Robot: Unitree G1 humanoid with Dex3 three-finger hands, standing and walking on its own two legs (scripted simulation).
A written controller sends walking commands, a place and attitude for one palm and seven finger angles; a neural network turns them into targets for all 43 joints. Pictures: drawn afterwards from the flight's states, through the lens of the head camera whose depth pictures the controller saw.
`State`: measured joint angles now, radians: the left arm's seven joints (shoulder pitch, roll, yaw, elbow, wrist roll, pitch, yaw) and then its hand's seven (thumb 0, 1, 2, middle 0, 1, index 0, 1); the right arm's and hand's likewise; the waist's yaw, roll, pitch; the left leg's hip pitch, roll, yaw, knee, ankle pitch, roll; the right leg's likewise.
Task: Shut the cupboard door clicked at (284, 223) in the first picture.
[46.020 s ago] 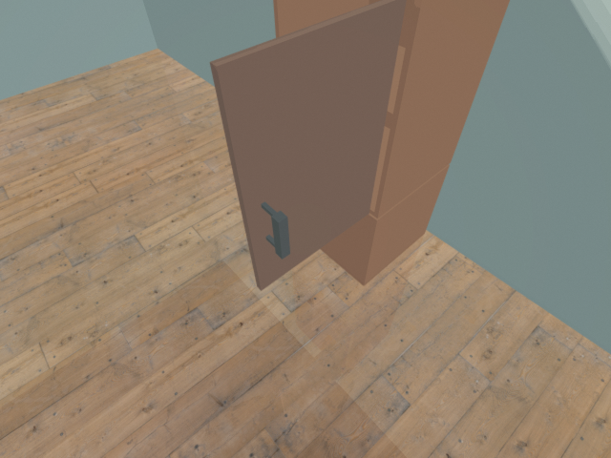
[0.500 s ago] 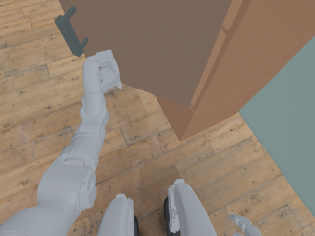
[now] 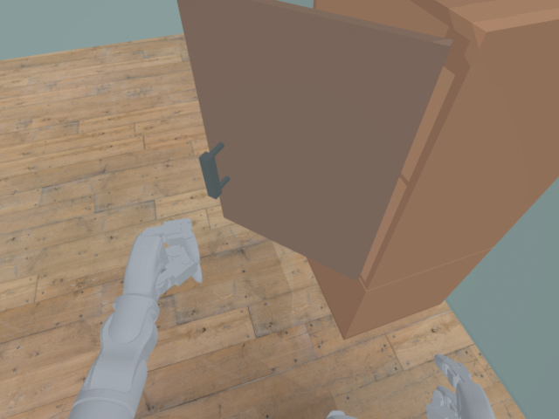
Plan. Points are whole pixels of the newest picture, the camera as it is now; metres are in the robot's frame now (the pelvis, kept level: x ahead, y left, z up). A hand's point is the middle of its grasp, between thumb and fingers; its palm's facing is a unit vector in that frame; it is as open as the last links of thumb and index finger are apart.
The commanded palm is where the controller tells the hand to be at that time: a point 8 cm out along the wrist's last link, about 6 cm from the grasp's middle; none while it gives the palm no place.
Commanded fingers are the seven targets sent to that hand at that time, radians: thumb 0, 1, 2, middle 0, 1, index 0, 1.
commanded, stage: draw the hand back to the body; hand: left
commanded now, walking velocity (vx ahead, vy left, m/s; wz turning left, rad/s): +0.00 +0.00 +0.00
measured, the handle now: (216, 170) +0.63 +0.16 -0.07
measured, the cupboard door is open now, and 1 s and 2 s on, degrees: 41 41 41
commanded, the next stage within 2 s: step back with the hand held close in 1.00 s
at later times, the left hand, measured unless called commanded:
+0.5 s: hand (26, 277) +0.24 +0.26 +0.17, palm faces +0.39 -0.85 -0.36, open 5.2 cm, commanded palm +0.18 +0.30 +0.19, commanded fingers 0.00 0.90 0.90 -0.34 -0.45 -0.34 -0.45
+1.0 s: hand out of the picture +0.20 +0.27 +0.21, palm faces +0.48 -0.78 -0.39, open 7.4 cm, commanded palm +0.15 +0.31 +0.22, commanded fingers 0.00 0.90 0.90 -0.20 -0.30 -0.20 -0.30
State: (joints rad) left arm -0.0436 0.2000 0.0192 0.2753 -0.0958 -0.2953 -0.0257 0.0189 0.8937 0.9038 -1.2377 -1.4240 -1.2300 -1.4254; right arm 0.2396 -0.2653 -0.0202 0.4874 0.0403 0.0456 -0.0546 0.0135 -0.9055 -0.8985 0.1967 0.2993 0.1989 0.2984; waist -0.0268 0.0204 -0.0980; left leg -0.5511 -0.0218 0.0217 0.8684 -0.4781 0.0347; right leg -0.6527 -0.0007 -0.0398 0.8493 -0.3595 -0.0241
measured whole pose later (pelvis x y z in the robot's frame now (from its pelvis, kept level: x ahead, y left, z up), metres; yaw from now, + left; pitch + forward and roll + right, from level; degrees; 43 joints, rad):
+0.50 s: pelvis +0.03 +0.01 +0.04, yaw +2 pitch -3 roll -1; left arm 0.38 0.32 0.22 -0.29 -0.06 -0.02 0.10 0.02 0.89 0.90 -0.61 -0.73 -0.60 -0.73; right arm 0.20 -0.21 0.06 0.57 0.01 -0.02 -0.09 0.02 -0.90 -0.90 0.20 0.30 0.20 0.30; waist 0.06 0.08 0.00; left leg -0.07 -0.04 -0.01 0.45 -0.33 0.04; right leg -0.16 -0.01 -0.06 0.44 -0.24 0.00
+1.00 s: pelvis +0.01 +0.01 +0.04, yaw +1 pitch -5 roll -1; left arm 0.45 0.33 0.34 -0.38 -0.06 -0.08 0.12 0.02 0.89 0.90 -0.22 -0.31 -0.21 -0.31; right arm 0.22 -0.22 0.02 0.64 0.00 -0.11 -0.09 0.02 -0.90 -0.90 0.20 0.30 0.20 0.30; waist 0.06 0.07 0.01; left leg -0.03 -0.03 0.00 0.43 -0.31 0.04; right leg -0.13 0.00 -0.05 0.43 -0.21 -0.01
